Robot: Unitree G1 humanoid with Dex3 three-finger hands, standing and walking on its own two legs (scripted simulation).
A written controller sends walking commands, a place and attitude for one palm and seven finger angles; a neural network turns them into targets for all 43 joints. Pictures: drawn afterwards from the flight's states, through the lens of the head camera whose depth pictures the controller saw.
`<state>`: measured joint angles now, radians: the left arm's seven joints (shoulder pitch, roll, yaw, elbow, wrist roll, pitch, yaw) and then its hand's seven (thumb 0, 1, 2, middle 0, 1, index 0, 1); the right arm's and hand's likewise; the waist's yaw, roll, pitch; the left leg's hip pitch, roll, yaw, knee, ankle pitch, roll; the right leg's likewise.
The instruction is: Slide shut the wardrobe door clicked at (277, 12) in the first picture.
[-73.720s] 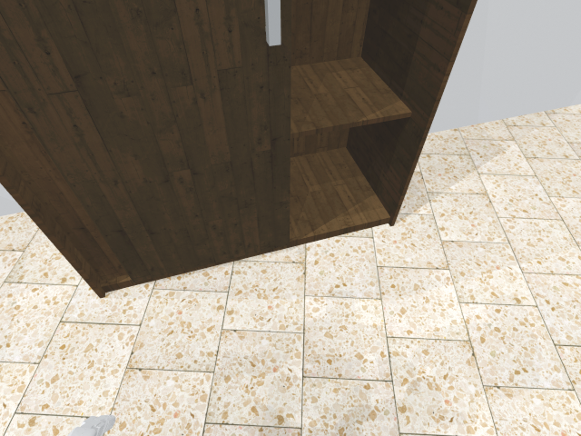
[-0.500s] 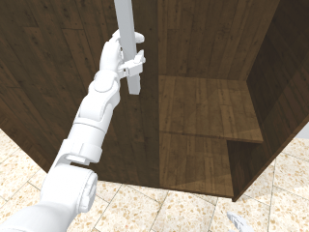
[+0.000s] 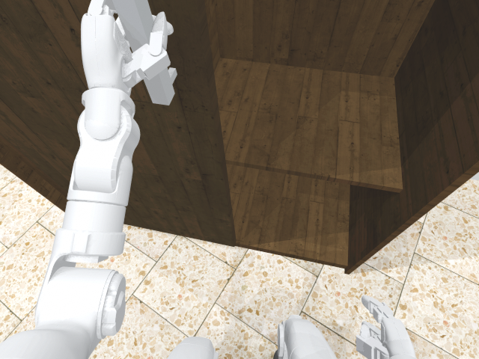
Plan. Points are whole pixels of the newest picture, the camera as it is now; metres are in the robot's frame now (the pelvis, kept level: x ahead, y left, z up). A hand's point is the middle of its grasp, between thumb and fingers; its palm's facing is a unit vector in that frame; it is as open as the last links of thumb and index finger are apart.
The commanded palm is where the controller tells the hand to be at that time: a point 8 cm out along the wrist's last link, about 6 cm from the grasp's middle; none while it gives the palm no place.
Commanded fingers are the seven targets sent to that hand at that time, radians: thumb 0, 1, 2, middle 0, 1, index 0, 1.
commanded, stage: step sideways, sliding the door along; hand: left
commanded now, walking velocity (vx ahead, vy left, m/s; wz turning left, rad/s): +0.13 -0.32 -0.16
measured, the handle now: out of the picture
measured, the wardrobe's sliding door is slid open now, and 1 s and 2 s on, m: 0.45 0.21 0.00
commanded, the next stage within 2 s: none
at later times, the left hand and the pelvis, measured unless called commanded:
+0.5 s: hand (225, 56) +0.43 +0.07 +0.24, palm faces +0.35 -0.93 -0.12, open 6.9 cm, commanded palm +0.39 +0.04 +0.25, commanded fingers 0.00 0.90 0.90 -0.45 -1.40 -0.45 -1.40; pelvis +0.11 -0.14 +0.00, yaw +4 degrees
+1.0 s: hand (363, 75) +0.41 -0.09 +0.24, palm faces +0.23 -0.97 -0.07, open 7.2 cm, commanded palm +0.38 -0.10 +0.24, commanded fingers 0.00 0.90 0.90 -0.45 -1.40 -0.45 -1.40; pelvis +0.14 -0.23 +0.00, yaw +3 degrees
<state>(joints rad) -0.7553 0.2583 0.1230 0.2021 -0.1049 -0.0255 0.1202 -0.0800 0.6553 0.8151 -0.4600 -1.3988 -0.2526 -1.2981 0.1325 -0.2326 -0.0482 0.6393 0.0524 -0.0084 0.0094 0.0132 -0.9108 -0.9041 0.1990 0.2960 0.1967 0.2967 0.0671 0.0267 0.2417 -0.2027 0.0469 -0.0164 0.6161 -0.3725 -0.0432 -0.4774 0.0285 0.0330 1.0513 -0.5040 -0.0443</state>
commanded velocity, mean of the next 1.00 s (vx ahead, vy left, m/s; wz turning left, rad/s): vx -0.33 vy -0.25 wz -0.25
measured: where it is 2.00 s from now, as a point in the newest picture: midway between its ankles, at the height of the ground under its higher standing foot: outside the picture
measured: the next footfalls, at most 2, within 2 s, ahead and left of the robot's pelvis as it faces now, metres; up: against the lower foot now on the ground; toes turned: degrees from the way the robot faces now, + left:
right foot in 0.18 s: +0.19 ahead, -0.25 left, +0.00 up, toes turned +1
left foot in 0.32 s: +0.07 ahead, +0.09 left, +0.00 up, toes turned +8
